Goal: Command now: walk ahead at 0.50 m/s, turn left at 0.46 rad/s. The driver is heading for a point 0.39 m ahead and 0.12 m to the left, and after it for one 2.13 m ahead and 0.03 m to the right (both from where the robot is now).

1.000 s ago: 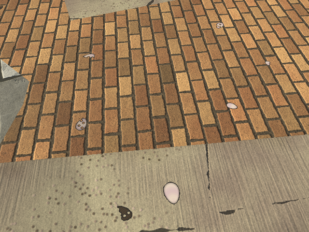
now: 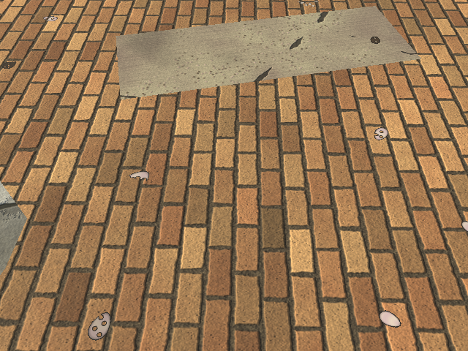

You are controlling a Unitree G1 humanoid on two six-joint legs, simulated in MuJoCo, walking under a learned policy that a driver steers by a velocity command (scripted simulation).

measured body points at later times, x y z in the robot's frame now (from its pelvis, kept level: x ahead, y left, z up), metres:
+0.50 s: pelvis +0.29 +0.07 -0.03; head +0.29 +0.07 +0.42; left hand +0.44 +0.32 -0.12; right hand +0.28 -0.17 -0.18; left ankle +0.19 +0.14 -0.74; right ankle +0.45 -0.07 -0.72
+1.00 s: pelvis +0.58 +0.09 -0.14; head +0.61 +0.09 +0.31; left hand +0.58 +0.36 -0.28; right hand +0.83 -0.13 -0.22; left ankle +0.74 +0.26 -0.84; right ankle +0.56 -0.01 -0.88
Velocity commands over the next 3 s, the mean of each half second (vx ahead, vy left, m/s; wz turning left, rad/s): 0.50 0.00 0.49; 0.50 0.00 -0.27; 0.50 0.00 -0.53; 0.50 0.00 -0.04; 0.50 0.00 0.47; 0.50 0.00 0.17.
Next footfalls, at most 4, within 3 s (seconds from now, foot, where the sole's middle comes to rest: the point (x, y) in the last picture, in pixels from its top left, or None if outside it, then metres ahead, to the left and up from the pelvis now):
0.22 left None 0.23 0.15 -0.78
0.68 right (258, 341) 0.60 0.00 -0.92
1.10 left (191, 282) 0.78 0.24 -0.92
1.60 right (283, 236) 1.00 -0.08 -0.92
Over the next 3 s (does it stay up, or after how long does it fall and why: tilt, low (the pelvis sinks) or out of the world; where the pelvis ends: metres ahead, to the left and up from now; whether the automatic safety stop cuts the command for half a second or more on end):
stays up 1.65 -0.02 -0.14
